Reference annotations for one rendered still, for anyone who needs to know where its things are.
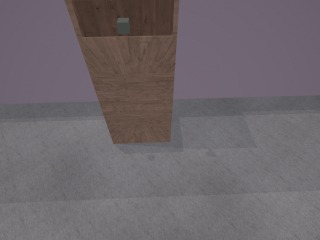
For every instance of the handle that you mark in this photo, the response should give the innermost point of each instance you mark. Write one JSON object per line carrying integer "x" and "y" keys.
{"x": 123, "y": 25}

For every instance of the cabinet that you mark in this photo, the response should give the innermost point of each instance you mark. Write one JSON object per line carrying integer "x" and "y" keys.
{"x": 133, "y": 77}

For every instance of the drawer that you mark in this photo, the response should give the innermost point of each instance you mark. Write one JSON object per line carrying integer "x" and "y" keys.
{"x": 98, "y": 18}

